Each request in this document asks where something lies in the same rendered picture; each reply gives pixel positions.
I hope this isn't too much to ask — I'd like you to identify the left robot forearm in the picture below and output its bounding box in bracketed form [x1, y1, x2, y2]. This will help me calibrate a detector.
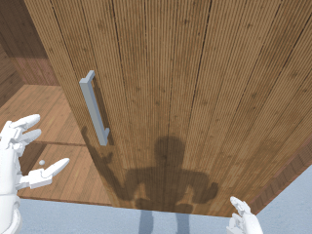
[0, 194, 23, 234]

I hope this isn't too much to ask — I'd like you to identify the robot left hand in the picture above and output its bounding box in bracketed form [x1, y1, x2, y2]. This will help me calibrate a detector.
[0, 114, 70, 195]

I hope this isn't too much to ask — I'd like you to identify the handle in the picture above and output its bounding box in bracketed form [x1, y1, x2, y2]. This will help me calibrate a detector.
[79, 70, 110, 146]

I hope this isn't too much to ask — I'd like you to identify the robot right hand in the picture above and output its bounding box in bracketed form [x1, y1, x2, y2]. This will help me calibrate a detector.
[226, 196, 263, 234]

